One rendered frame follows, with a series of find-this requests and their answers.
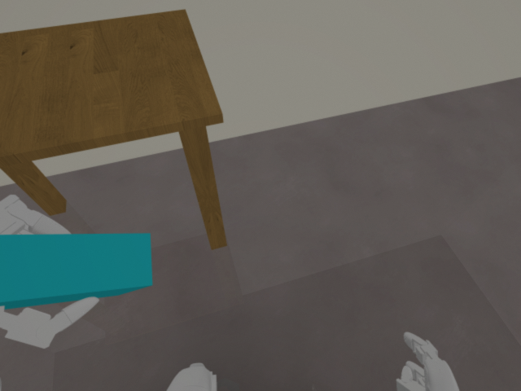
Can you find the robot right hand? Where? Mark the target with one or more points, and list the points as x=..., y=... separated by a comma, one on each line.
x=436, y=375

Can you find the table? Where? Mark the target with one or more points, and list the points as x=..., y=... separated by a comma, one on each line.
x=76, y=87

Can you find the left robot thigh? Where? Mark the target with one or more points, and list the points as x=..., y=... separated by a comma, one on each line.
x=194, y=379

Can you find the sponge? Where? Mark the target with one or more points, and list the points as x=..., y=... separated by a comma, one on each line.
x=47, y=269

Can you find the robot left hand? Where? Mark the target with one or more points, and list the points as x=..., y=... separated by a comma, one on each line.
x=31, y=326

